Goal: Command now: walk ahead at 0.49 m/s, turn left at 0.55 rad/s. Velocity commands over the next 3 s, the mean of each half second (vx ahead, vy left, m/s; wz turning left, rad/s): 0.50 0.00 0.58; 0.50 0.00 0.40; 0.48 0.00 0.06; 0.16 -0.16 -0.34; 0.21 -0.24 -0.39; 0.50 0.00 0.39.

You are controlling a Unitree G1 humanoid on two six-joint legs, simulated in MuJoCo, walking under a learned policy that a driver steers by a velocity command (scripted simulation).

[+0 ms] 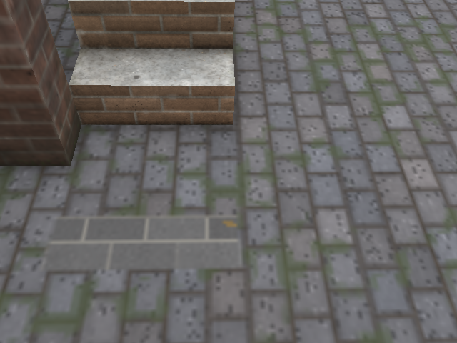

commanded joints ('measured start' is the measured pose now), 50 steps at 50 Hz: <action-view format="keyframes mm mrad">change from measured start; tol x32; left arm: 1 -78 79 19 -79 -2 3 -5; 50 317 76 24 67 -12 6 -15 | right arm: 1 79 -137 -29 -42 3 -11 -8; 17 179 -148 -15 -98 4 -14 -27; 37 -447 -49 30 -288 -43 35 63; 44 78 -269 -46 -143 -38 15 -5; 50 -120 -96 1 -105 -12 -23 -6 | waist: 1 -13 51 16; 16 123 -196 -405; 50 84 72 -54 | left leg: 1 9 277 -285 -129 207 36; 14 53 212 -314 309 739 -40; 16 -381 33 -128 849 -270 -90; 18 -502 133 -71 984 -245 -86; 41 -118 93 186 177 -35 13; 44 515 617 -657 18 42 219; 50 -6 370 -121 -120 291 64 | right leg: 1 -61 29 -28 -91 134 21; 11 27 132 -36 -379 70 -23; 14 537 163 -37 -510 53 -86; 16 1092 -318 525 -520 -93 -238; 22 539 -140 194 -745 20 -179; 41 721 -146 -245 -406 779 -137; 44 36 111 -149 384 -418 -57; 50 163 -6 -63 158 -169 -48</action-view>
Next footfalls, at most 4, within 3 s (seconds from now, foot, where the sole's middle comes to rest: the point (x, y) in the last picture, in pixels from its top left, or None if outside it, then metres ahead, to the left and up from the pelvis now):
0.30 right None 0.37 -0.11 -0.78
0.84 left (159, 328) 0.53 0.19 -0.78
1.38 right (164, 223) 0.89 0.19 -0.78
1.74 left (105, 225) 0.89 0.39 -0.78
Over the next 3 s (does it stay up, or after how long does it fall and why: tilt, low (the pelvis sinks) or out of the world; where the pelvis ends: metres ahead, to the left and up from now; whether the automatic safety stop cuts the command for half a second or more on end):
stays up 1.11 0.09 -0.01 its command is cut before an obstacle after 1.4 s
